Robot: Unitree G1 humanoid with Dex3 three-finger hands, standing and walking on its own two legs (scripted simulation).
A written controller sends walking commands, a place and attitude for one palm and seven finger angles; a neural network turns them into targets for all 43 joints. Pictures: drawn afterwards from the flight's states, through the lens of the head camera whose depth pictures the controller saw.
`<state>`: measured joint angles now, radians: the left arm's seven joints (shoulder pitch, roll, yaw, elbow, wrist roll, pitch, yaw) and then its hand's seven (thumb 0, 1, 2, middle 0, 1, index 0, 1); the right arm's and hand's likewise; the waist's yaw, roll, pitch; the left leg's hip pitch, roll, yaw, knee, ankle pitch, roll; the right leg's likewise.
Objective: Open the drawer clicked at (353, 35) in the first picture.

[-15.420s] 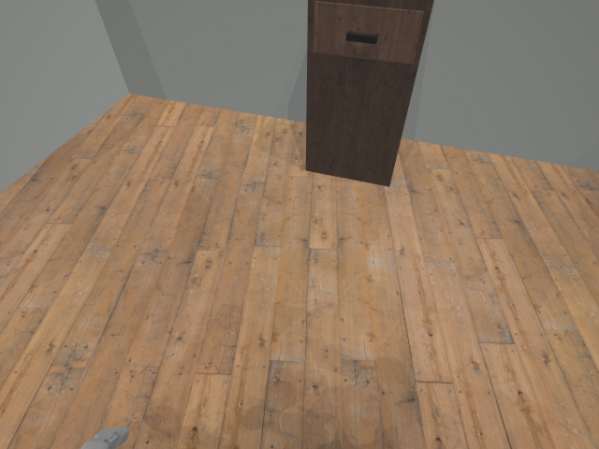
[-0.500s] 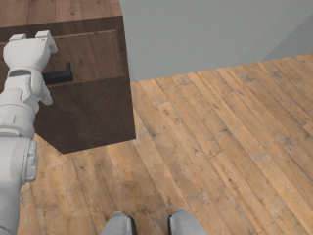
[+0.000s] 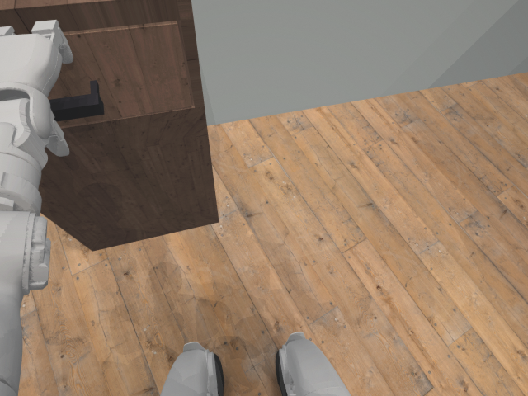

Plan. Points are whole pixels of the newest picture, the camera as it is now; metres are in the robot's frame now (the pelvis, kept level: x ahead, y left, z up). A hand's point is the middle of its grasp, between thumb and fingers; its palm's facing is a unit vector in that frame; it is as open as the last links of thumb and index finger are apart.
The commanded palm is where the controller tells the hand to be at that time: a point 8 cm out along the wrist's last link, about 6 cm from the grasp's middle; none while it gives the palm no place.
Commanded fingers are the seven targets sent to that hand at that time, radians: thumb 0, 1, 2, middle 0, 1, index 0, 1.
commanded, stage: lower the fingers behind the handle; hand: left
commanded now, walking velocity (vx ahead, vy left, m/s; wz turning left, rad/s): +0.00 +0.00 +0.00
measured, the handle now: (62, 99) +0.60 +0.26 +0.03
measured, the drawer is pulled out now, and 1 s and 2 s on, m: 0.00 0.00 0.00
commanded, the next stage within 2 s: lift the fingers back up to retry in 0.84 s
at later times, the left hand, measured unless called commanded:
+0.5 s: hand (44, 123) +0.54 +0.27 +0.04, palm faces -0.09 +0.07 -0.99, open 13.8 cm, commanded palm +0.56 +0.27 +0.04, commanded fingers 0.00 -0.50 0.30 -0.30 -1.20 -0.30 -1.20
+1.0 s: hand (43, 120) +0.55 +0.27 +0.04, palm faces -0.05 +0.03 -1.00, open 13.7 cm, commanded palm +0.55 +0.27 +0.05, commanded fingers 0.00 -0.50 0.30 -0.30 -1.20 -0.30 -1.20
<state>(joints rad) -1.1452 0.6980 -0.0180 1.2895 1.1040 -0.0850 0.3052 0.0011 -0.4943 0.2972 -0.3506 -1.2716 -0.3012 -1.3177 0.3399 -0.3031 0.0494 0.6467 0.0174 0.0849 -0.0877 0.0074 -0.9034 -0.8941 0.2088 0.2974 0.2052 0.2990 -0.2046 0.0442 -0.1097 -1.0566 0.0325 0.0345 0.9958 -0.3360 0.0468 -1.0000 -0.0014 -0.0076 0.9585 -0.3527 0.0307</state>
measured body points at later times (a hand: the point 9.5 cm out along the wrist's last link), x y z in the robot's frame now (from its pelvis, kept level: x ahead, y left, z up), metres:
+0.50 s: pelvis -0.01 +0.01 -0.02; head +0.14 +0.02 +0.40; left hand +0.54 +0.27 +0.09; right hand +0.00 -0.27 -0.13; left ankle +0.07 +0.09 -0.67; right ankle +0.05 -0.14 -0.67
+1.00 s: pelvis -0.01 -0.01 -0.03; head +0.15 +0.00 +0.39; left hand +0.54 +0.27 +0.09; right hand +0.00 -0.28 -0.15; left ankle +0.07 +0.09 -0.67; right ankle +0.05 -0.14 -0.67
